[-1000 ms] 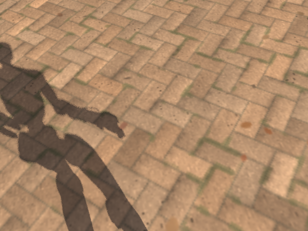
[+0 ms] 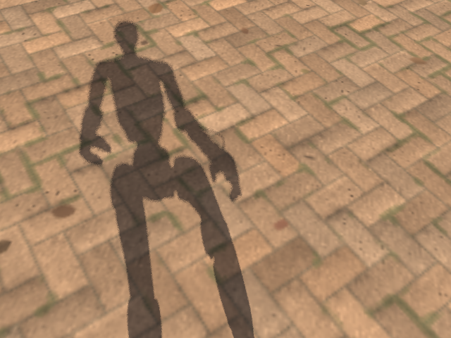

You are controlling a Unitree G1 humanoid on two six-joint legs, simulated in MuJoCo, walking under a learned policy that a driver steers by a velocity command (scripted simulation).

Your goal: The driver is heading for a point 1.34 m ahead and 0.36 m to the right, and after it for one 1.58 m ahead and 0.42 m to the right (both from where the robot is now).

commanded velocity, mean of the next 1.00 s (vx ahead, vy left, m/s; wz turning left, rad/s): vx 0.48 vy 0.00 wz -0.41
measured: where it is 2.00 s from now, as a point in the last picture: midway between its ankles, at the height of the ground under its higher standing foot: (310, 198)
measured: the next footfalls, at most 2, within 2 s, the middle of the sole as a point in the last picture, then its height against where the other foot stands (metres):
right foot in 0.24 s outside the picture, level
left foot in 0.70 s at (201, 294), level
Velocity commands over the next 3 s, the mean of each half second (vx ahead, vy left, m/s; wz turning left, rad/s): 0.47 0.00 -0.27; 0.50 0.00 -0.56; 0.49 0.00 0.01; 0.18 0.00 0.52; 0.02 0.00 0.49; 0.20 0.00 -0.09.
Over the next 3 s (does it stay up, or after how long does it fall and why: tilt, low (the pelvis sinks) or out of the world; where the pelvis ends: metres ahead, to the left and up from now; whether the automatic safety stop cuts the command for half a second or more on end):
stays up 1.02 -0.36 -0.02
